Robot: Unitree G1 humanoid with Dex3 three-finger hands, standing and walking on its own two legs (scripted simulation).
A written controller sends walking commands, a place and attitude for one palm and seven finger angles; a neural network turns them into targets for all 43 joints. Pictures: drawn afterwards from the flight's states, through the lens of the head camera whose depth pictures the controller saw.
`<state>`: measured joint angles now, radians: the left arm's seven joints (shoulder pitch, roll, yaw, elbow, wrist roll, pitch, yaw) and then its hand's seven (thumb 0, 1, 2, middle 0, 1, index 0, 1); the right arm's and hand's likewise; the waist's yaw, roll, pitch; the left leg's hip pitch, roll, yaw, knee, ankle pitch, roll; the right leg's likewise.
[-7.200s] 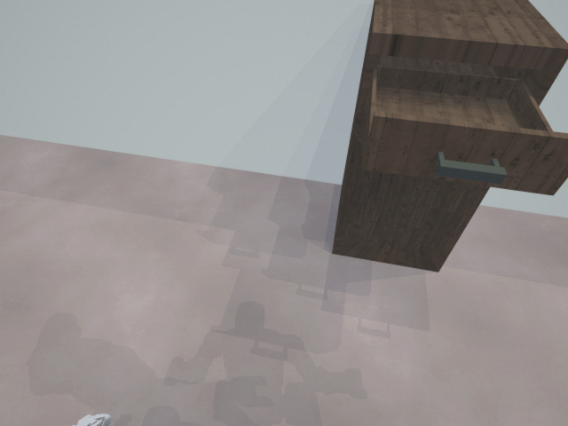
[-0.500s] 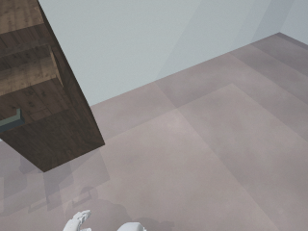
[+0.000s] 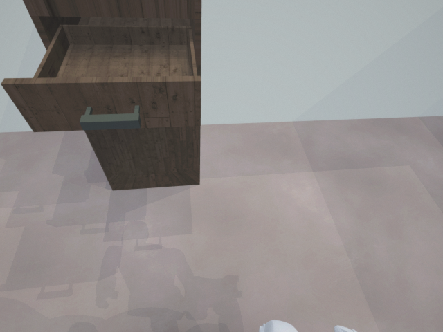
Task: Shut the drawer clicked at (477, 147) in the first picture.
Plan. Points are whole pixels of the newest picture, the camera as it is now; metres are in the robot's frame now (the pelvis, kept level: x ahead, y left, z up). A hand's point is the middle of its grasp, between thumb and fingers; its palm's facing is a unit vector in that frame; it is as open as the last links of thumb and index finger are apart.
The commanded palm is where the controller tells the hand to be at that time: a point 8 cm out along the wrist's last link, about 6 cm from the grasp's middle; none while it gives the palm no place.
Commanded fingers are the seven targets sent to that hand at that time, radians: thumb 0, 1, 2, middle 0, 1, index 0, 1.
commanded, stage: turn to face it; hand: left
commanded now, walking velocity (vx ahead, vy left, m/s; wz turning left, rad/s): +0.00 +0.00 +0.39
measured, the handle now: (112, 115) +0.53 +0.30 +0.04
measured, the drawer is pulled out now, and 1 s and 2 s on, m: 0.30 0.30 0.30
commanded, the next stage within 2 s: take the last steps up to it in 0.32 s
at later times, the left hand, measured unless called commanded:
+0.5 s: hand out of the picture +0.03 +0.15 -0.14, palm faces +0.23 -0.94 -0.26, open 7.4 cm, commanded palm none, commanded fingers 0.00 0.90 0.90 -0.20 -0.30 -0.20 -0.30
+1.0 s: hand out of the picture +0.01 +0.21 -0.17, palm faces +0.30 -0.94 -0.16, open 7.4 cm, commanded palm none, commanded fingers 0.00 0.90 0.90 -0.20 -0.30 -0.20 -0.30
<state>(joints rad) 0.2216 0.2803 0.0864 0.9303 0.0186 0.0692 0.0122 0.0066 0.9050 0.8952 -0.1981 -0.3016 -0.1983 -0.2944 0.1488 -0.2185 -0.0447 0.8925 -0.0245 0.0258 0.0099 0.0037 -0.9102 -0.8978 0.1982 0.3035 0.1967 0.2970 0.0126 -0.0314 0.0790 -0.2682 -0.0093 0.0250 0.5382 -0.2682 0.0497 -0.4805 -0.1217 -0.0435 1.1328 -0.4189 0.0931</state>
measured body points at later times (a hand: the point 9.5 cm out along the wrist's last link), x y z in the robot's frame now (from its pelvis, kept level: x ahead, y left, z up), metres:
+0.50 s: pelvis +0.00 -0.05 +0.00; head +0.02 -0.08 +0.45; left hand +0.02 +0.20 -0.12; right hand +0.09 -0.29 -0.16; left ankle -0.06 +0.10 -0.65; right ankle +0.02 -0.14 -0.74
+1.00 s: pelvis +0.07 +0.04 +0.01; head +0.07 +0.06 +0.46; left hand +0.00 +0.26 -0.16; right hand +0.10 -0.19 -0.14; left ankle -0.03 +0.10 -0.74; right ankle +0.15 -0.08 -0.66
